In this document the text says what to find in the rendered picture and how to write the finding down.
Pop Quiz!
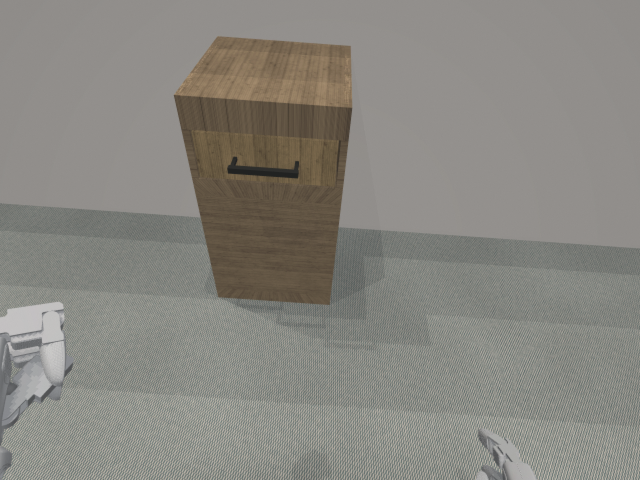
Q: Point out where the left robot hand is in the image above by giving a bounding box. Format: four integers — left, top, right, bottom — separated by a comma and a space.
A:
0, 302, 74, 446

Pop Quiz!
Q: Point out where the cabinet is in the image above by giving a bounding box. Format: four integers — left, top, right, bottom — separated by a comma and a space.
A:
174, 36, 352, 305

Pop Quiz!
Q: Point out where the drawer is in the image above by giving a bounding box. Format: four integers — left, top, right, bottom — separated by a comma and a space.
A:
191, 130, 339, 187

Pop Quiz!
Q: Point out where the handle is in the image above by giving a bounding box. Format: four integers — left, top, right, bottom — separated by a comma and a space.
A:
227, 157, 299, 178

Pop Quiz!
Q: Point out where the right robot hand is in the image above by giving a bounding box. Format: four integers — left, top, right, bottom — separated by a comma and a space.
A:
476, 428, 537, 480

